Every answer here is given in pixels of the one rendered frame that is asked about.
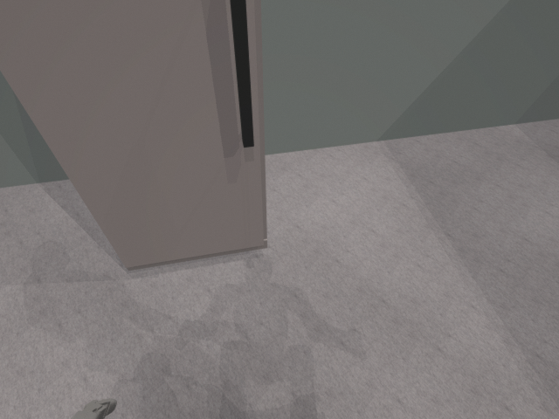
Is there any handle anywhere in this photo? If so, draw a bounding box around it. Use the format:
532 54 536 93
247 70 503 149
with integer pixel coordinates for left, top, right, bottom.
230 0 254 148

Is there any robot left hand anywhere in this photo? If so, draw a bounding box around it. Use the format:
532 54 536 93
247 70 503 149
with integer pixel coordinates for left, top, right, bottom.
71 399 117 419

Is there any fridge door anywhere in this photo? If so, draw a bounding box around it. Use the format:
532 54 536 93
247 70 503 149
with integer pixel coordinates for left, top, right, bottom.
0 0 264 268

